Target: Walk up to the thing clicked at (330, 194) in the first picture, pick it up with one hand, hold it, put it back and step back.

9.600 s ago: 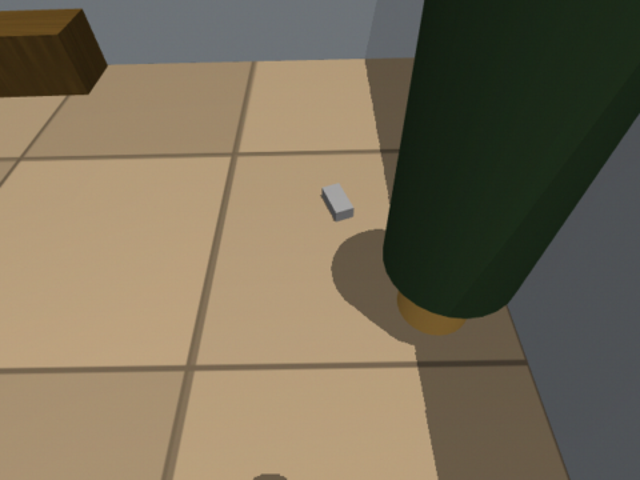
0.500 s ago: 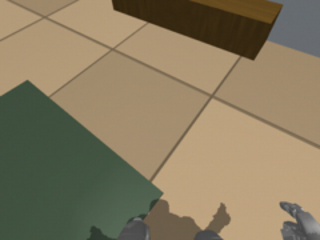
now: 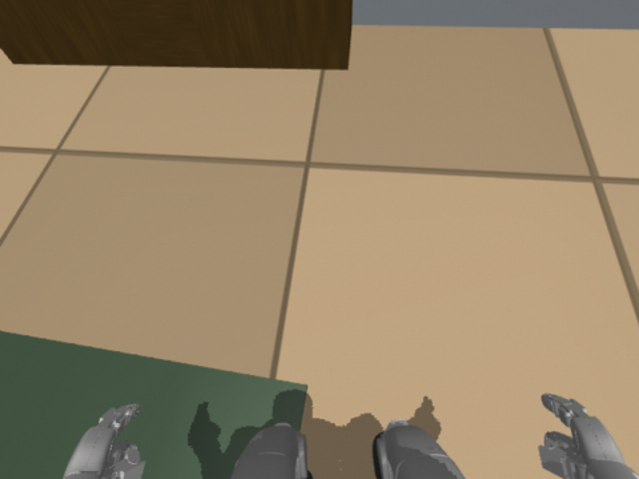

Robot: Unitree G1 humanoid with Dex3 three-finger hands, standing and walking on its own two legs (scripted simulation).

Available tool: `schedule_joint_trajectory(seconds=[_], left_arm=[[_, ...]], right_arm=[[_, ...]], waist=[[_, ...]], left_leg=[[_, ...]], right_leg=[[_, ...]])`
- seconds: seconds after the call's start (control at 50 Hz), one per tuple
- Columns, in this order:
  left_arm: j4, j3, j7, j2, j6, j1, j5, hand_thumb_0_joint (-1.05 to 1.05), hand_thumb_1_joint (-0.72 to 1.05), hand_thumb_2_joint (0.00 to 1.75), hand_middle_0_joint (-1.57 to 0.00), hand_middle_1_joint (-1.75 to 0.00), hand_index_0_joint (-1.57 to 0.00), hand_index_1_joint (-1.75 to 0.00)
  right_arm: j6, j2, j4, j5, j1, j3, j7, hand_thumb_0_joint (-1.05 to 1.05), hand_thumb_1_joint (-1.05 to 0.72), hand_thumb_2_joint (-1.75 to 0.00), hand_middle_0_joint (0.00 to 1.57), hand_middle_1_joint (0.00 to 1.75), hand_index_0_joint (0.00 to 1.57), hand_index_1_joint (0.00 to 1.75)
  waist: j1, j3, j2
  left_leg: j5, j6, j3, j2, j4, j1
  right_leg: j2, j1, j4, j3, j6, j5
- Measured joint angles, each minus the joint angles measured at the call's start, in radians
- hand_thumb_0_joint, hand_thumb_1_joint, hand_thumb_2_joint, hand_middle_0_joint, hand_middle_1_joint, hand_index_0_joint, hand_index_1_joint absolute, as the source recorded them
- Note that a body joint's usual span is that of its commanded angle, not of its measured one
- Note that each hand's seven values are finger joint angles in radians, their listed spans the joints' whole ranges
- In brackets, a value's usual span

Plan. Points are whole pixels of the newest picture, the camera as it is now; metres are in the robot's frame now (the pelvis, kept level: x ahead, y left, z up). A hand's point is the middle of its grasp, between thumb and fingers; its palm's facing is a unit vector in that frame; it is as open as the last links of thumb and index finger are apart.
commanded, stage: walk up
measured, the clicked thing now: out of the picture +0.66 -1.44 -0.72
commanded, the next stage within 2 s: none
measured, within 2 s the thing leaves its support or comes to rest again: neither
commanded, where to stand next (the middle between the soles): +0.07 -0.08 m, yaw -76 degrees
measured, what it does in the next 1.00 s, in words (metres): steps on the spot, turning right: right foot, then left foot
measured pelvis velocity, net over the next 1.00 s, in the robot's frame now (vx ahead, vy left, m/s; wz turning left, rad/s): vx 0.00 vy -0.05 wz -0.83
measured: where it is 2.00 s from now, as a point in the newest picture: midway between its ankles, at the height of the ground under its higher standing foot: outside the picture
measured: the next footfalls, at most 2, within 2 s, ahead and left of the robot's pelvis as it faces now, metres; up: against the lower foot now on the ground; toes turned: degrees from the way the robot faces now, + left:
right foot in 0.48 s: -0.10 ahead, -0.15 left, +0.00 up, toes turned -30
left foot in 0.98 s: +0.17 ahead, -0.04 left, +0.00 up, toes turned -51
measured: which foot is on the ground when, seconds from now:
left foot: down 0.00-0.48, up 0.50-0.96, down 0.98-1.00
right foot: down 0.00-0.10, up 0.12-0.46, down 0.48-1.00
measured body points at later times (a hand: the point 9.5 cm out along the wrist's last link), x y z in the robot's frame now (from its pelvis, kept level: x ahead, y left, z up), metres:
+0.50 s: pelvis -0.07 -0.02 +0.01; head -0.05 -0.04 +0.46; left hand +0.19 +0.21 -0.07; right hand -0.20 -0.36 -0.08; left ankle +0.00 +0.12 -0.70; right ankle -0.13 -0.13 -0.71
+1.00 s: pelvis +0.00 -0.05 -0.01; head +0.04 -0.11 +0.43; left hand +0.27 +0.15 -0.10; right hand -0.11 -0.38 -0.12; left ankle +0.14 -0.01 -0.71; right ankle -0.13 -0.13 -0.71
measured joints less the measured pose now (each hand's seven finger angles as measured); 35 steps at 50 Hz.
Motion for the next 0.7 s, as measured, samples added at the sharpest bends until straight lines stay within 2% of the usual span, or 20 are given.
schedule_joint_trajectory(seconds=[0.06,0.1,0.12,0.16,0.18,0.26,0.32,0.36,0.44,0.48,0.5,0.52,0.54,0.58,0.62,0.7], left_arm=[[-0.025,0.002,-0.008,0.005,0.018,-0.001,0.01,0.01,0.9,0.9,-0.2,-0.3,-0.2,-0.3],[-0.033,0.005,-0.016,0.019,0.026,-0.013,0.014,0.01,0.9,0.9,-0.2,-0.3,-0.2,-0.3],[-0.027,0.008,-0.018,0.018,0.029,-0.023,0.019,0.01,0.9,0.9,-0.2,-0.3,-0.2,-0.3],[-0.014,0.006,-0.02,0.007,0.033,-0.032,0.034,0.01,0.9,0.9,-0.2,-0.3,-0.2,-0.3],[-0.01,0.004,-0.025,0.014,0.031,-0.031,0.036,0.01,0.9,0.9,-0.2,-0.3,-0.2,-0.3],[-0.006,0.02,-0.058,0.053,0.026,-0.008,0.011,0.01,0.9,0.9,-0.2,-0.3,-0.2,-0.3],[0.0,0.025,-0.069,0.06,0.022,0.022,-0.003,0.01,0.9,0.9,-0.2,-0.3,-0.2,-0.3],[0.014,0.021,-0.071,0.059,0.023,0.036,-0.003,0.01,0.91,0.9,-0.2,-0.3,-0.2,-0.3],[0.053,0.0,-0.067,0.052,0.012,0.058,-0.002,0.01,0.91,0.9,-0.2,-0.3,-0.2,-0.3],[0.061,-0.007,-0.062,0.054,-0.01,0.081,-0.001,0.01,0.9,0.9,-0.2,-0.3,-0.2,-0.3],[0.064,-0.007,-0.055,0.048,-0.025,0.087,0.0,0.01,0.9,0.9,-0.2,-0.3,-0.2,-0.3],[0.062,-0.008,-0.045,0.038,-0.039,0.093,0.002,0.01,0.9,0.9,-0.2,-0.3,-0.2,-0.3],[0.059,-0.011,-0.033,0.029,-0.05,0.105,0.003,0.01,0.9,0.9,-0.2,-0.3,-0.2,-0.3],[0.069,-0.023,-0.01,0.005,-0.066,0.136,-0.011,0.01,0.9,0.89,-0.2,-0.3,-0.2,-0.3],[0.09,-0.037,0.009,-0.012,-0.075,0.169,-0.025,0.01,0.9,0.89,-0.2,-0.3,-0.2,-0.3],[0.145,-0.049,0.04,-0.022,-0.1,0.218,-0.036,0.01,0.9,0.89,-0.21,-0.31,-0.21,-0.3]], right_arm=[[-0.023,-0.014,0.0,-0.006,0.024,0.003,-0.013,0.0,-0.91,-0.9,0.2,0.3,0.2,0.3],[-0.038,-0.005,0.011,-0.018,0.043,-0.002,-0.03,0.0,-0.91,-0.9,0.2,0.3,0.2,0.3],[-0.043,-0.005,0.012,-0.026,0.061,0.0,-0.036,0.0,-0.91,-0.9,0.2,0.3,0.2,0.3],[-0.044,-0.02,0.015,-0.035,0.089,-0.002,-0.04,0.0,-0.91,-0.9,0.2,0.3,0.2,0.3],[-0.044,-0.02,0.019,-0.038,0.097,-0.006,-0.046,0.0,-0.91,-0.89,0.2,0.3,0.2,0.3],[-0.057,-0.019,0.038,-0.051,0.147,-0.019,-0.056,0.0,-0.91,-0.89,0.2,0.3,0.2,0.3],[-0.056,-0.038,0.052,-0.064,0.184,-0.028,-0.04,0.0,-0.91,-0.9,0.2,0.3,0.2,0.3],[-0.06,-0.053,0.052,-0.071,0.201,-0.034,-0.026,0.0,-0.9,-0.9,0.2,0.3,0.2,0.3],[-0.067,-0.083,0.041,-0.083,0.213,-0.044,0.005,0.0,-0.9,-0.9,0.2,0.3,0.2,0.3],[-0.063,-0.094,0.033,-0.085,0.225,-0.048,0.018,0.0,-0.9,-0.9,0.2,0.3,0.2,0.3],[-0.058,-0.104,0.033,-0.084,0.229,-0.051,0.022,0.0,-0.9,-0.9,0.2,0.3,0.2,0.3],[-0.047,-0.111,0.041,-0.08,0.228,-0.055,0.023,0.0,-0.9,-0.9,0.2,0.3,0.2,0.3],[-0.033,-0.11,0.052,-0.075,0.225,-0.055,0.025,0.0,-0.91,-0.9,0.2,0.3,0.2,0.3],[-0.016,-0.108,0.07,-0.065,0.211,-0.045,0.033,0.01,-0.91,-0.9,0.2,0.3,0.2,0.3],[-0.021,-0.101,0.072,-0.058,0.201,-0.031,0.042,0.01,-0.91,-0.9,0.2,0.3,0.2,0.3],[-0.025,-0.07,0.046,-0.051,0.184,-0.014,0.055,0.01,-0.91,-0.9,0.2,0.3,0.2,0.3]], waist=[[0.007,-0.03,-0.023],[0.008,-0.038,-0.08],[0.004,-0.043,-0.096],[-0.014,-0.052,-0.073],[-0.023,-0.051,-0.072],[-0.057,-0.07,-0.103],[-0.068,-0.093,-0.114],[-0.074,-0.107,-0.113],[-0.09,-0.129,-0.079],[-0.097,-0.149,-0.06],[-0.093,-0.147,-0.034],[-0.087,-0.139,-0.007],[-0.076,-0.135,0.007],[-0.052,-0.131,0.039],[-0.042,-0.131,0.068],[-0.026,-0.129,0.091]], left_leg=[[0.058,0.004,-0.055,-0.027,-0.139,0.035],[-0.002,0.087,-0.026,-0.069,-0.242,0.09],[0.022,0.118,-0.006,-0.072,-0.27,0.101],[0.095,0.198,0.019,-0.034,-0.316,0.118],[0.127,0.209,0.036,-0.017,-0.354,0.136],[0.199,0.154,0.092,0.019,-0.491,0.196],[0.219,0.153,0.141,0.038,-0.526,0.219],[0.217,0.148,0.178,0.057,-0.52,0.22],[0.193,0.139,0.244,0.121,-0.459,0.198],[0.152,0.121,0.26,0.16,-0.382,0.166],[0.108,0.103,0.231,0.185,-0.312,0.139],[0.053,0.078,0.166,0.186,-0.216,0.101],[0.031,0.05,0.094,0.157,-0.123,0.061],[0.078,0.013,-0.01,0.099,0.003,-0.007],[0.154,0.0,-0.052,0.07,0.033,-0.061],[0.239,0.004,-0.1,0.04,0.019,-0.14]], right_leg=[[0.028,-0.025,-0.03,0.067,0.02,0.042],[0.02,-0.037,-0.029,0.129,0.025,0.057],[0.023,-0.049,-0.003,0.144,0.017,0.0],[0.036,-0.093,0.123,0.071,0.023,-0.109],[0.033,-0.11,0.179,0.044,0.023,-0.115],[-0.029,-0.11,0.262,-0.002,0.021,-0.035],[-0.093,-0.047,0.193,-0.031,0.031,-0.03],[-0.125,-0.004,0.137,-0.045,0.032,-0.061],[-0.146,0.079,0.031,-0.082,0.01,-0.156],[-0.141,0.144,-0.065,-0.097,-0.011,-0.166],[-0.116,0.153,-0.077,-0.098,-0.004,-0.123],[-0.091,0.147,-0.047,-0.099,0.0,-0.124],[-0.074,0.141,-0.022,-0.089,-0.003,-0.135],[-0.04,0.161,-0.038,-0.066,-0.015,-0.13],[-0.014,0.196,-0.086,-0.047,-0.017,-0.109],[0.019,0.244,-0.137,0.002,-0.024,-0.094]])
